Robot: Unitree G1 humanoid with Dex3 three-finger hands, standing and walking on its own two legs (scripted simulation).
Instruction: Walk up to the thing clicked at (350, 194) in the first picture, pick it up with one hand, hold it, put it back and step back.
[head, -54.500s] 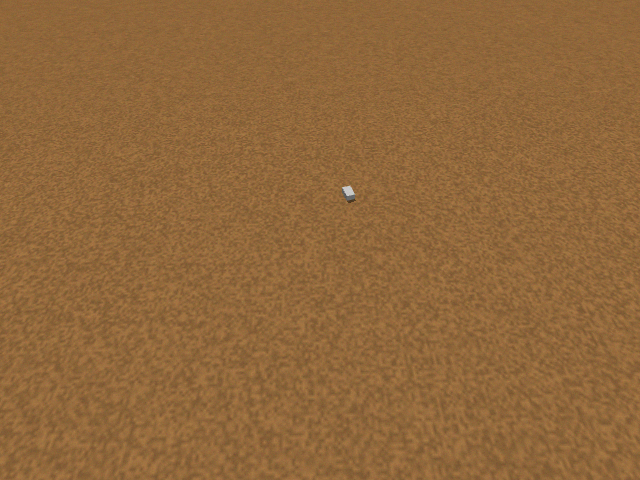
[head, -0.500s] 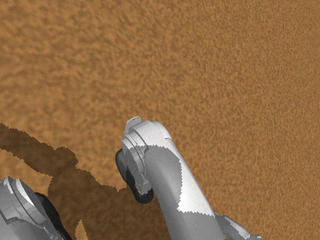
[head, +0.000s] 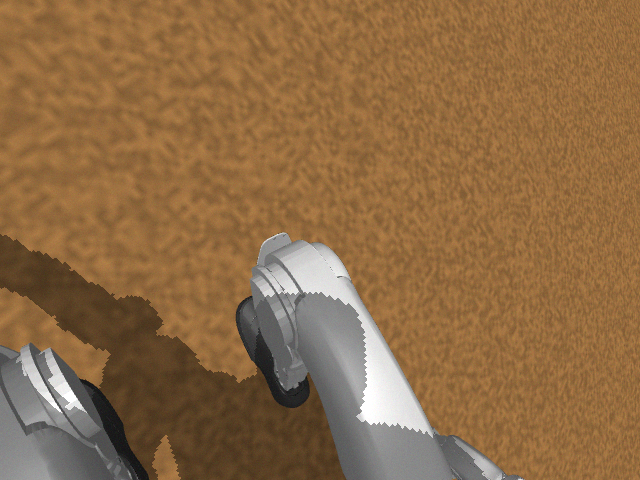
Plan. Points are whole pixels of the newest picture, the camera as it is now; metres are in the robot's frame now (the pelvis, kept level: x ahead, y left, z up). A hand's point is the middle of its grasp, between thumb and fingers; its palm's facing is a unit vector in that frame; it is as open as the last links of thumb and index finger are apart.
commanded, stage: withdraw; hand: left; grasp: from above
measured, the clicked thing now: out of the picture +0.46 +0.35 -0.32
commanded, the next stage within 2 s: home in 0.66 s
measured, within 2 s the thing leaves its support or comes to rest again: neither
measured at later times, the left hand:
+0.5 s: hand out of the picture +0.43 +0.34 -0.11, palm faces -0.52 -0.20 -0.83, open 13.0 cm
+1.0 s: hand out of the picture +0.42 +0.37 -0.15, palm faces -0.30 -0.22 -0.93, open 11.4 cm
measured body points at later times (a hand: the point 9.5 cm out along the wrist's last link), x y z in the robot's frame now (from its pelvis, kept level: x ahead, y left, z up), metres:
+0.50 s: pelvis -0.01 -0.01 +0.02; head +0.21 +0.08 +0.40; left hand +0.46 +0.35 -0.06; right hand +0.12 -0.27 -0.08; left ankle +0.07 +0.14 -0.30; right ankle +0.12 -0.13 -0.30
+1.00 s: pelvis +0.00 -0.01 +0.00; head +0.23 +0.10 +0.37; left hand +0.43 +0.38 -0.10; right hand +0.09 -0.26 -0.10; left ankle +0.07 +0.14 -0.30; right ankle +0.12 -0.13 -0.30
